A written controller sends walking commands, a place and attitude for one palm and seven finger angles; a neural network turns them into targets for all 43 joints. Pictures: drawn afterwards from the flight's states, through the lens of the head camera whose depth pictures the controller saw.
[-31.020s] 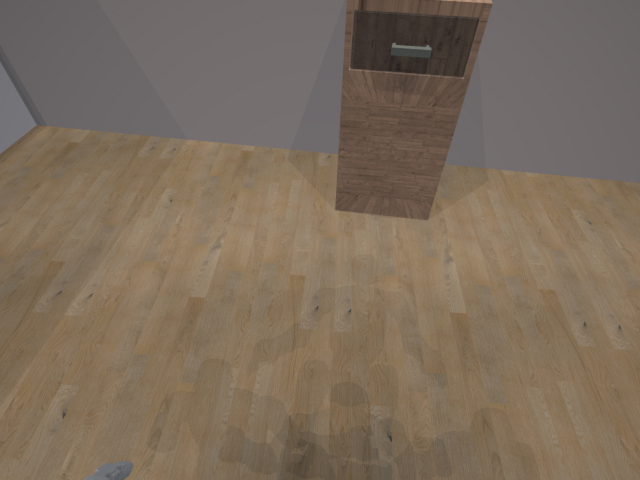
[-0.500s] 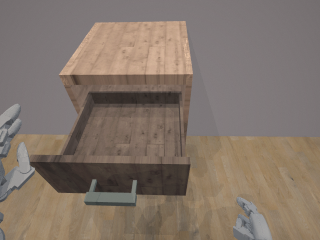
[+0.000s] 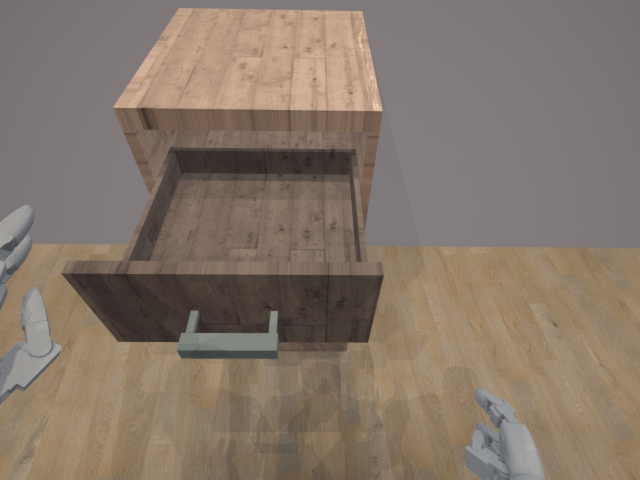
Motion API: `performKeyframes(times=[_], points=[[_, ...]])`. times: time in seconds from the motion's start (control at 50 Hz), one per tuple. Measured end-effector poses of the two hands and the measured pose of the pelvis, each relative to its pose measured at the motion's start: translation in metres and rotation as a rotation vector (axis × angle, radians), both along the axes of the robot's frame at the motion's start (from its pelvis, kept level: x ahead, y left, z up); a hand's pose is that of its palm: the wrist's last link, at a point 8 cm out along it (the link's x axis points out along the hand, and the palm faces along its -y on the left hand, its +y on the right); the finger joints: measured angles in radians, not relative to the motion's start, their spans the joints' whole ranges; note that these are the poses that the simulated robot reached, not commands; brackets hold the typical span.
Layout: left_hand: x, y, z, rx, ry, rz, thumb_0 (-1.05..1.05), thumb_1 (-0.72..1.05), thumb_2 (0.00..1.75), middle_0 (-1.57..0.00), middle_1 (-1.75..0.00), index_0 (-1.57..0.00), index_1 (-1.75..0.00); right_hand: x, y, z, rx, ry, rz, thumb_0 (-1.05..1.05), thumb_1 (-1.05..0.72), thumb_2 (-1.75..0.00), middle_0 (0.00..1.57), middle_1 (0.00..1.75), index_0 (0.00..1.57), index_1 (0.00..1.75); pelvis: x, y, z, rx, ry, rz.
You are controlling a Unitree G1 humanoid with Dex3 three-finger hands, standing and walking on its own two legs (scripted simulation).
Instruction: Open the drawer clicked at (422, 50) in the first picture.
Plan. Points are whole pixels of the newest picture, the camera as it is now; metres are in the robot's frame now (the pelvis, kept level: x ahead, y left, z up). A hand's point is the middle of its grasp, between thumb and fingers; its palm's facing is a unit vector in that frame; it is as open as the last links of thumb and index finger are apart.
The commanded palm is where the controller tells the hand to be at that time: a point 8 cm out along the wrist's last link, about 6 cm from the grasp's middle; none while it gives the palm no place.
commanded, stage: step back with the hand held close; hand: left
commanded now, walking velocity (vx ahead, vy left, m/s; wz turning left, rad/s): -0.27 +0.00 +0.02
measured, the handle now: (232, 331) +0.30 +0.14 +0.00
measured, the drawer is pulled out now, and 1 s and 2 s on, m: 0.30 0.30 0.30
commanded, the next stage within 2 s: stop stepping back and stand still in 0.54 s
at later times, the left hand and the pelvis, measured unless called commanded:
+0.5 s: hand (51, 412) +0.14 +0.22 +0.17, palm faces +0.27 -0.86 -0.43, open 7.4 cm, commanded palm +0.07 +0.26 +0.19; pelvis -0.08 -0.01 +0.00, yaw -4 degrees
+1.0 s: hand out of the picture -0.02 +0.19 +0.16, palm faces +0.34 -0.85 -0.41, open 7.4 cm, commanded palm -0.08 +0.24 +0.19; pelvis -0.21 -0.04 +0.00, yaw +0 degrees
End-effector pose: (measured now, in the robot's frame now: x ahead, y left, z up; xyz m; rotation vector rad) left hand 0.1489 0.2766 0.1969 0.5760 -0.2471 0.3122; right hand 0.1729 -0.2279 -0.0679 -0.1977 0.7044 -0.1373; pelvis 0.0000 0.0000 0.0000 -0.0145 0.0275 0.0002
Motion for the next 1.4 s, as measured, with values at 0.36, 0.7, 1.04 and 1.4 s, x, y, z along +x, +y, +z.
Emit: performKeyframes(times=[0.36,0.7,1.04,1.4], points=[[-0.034,0.021,0.004,-0.002,-0.089,-0.015,0.01,0.89,0.9,-0.21,-0.3,-0.21,-0.3,-0.046,0.016,0.005,-0.053,0.019,0.03,0.01,-0.9,-0.9,0.2,0.3,0.21,0.3,-0.039,0.011,0.0,-0.032,0.018,-0.006],[-0.131,-0.062,0.016,0.071,-0.02,-0.238,0.01,0.88,0.9,-0.21,-0.3,-0.21,-0.3,-0.167,-0.042,-0.01,0.013,0.074,-0.035,0.01,-0.9,-0.9,0.2,0.3,0.21,0.3,-0.142,-0.038,-0.001,-0.022,0.004,-0.022],[-0.22,-0.054,-0.003,-0.054,-0.016,-0.059,0.02,0.89,0.9,-0.2,-0.3,-0.21,-0.3,-0.235,-0.042,0.016,-0.016,-0.045,0.003,0.01,-0.91,-0.9,0.2,0.3,0.2,0.3,-0.222,-0.041,0.005,0.046,-0.038,0.004],[-0.275,-0.065,-0.03,-0.152,0.091,0.037,0.01,0.89,0.9,-0.2,-0.3,-0.21,-0.3,-0.318,-0.075,-0.001,-0.055,0.143,-0.03,0.01,-0.9,-0.9,0.2,0.3,0.21,0.3,-0.269,-0.058,0.015,0.059,-0.008,0.019]])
